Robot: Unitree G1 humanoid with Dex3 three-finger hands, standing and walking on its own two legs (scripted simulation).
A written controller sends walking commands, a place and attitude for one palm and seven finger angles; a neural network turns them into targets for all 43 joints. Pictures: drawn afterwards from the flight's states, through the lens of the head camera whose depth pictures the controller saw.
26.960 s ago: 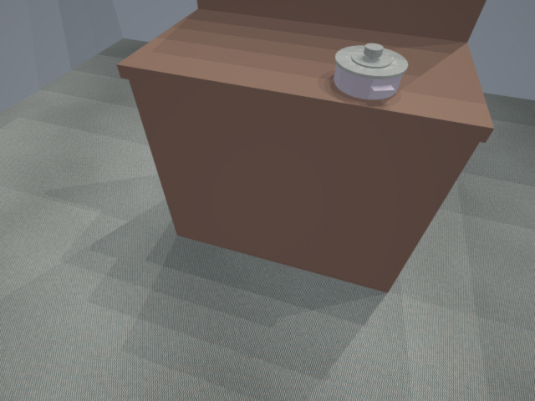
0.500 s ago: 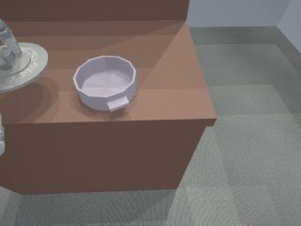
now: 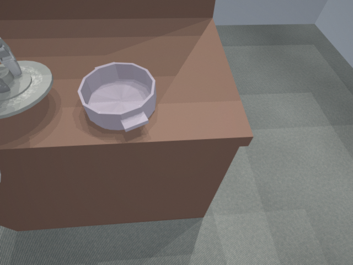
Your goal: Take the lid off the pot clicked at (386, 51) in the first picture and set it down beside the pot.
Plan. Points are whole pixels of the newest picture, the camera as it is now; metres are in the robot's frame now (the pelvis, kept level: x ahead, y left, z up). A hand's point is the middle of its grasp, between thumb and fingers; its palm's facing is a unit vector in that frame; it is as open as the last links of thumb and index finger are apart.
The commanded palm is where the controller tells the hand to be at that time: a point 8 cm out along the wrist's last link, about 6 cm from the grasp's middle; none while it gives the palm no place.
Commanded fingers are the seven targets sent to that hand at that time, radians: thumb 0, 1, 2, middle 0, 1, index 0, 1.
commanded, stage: lower the lid onto the table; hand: left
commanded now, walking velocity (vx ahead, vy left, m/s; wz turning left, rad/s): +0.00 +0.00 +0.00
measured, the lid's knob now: out of the picture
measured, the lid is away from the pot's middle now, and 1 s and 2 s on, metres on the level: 0.23 0.23 0.24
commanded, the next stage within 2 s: open the fingers wide in 0.74 s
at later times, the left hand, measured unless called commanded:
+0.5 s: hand out of the picture +0.44 +0.34 +0.15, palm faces -0.41 -0.19 -0.89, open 7.3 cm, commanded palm +0.47 +0.34 +0.23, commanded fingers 0.00 0.72 0.90 -0.89 -1.03 -0.87 -1.01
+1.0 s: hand (6, 96) +0.45 +0.34 +0.14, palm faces -0.38 -0.10 -0.92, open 7.4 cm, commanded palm +0.46 +0.34 +0.20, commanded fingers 0.00 0.55 0.87 -0.78 -0.97 -0.76 -0.96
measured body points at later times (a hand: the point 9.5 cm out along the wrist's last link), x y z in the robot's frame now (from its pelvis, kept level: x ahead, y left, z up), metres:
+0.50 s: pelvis -0.01 +0.01 +0.00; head +0.05 +0.02 +0.44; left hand +0.46 +0.35 +0.20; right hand +0.05 -0.27 -0.12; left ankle +0.00 +0.08 -0.73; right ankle -0.04 -0.13 -0.73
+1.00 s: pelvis -0.01 +0.01 -0.01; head +0.06 +0.02 +0.44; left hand +0.47 +0.34 +0.19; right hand +0.01 -0.27 -0.13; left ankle +0.00 +0.08 -0.73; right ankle -0.04 -0.13 -0.73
